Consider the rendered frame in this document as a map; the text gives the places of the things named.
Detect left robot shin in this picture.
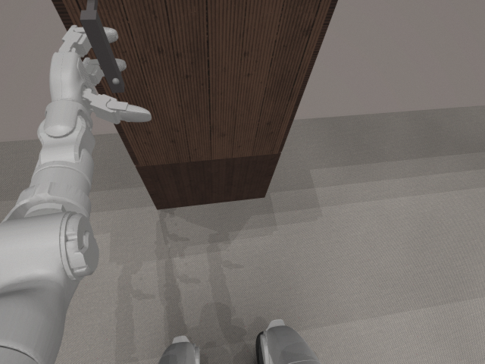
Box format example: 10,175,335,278
172,336,189,344

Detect left robot upper arm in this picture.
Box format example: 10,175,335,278
0,211,99,364

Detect handle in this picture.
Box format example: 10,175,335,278
80,0,124,93

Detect cupboard door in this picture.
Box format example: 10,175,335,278
62,0,332,167

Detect left robot hand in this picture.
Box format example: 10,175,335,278
49,25,152,124

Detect left robot forearm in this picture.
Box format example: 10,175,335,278
2,100,95,222

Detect left robot thigh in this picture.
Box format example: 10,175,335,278
158,342,200,364

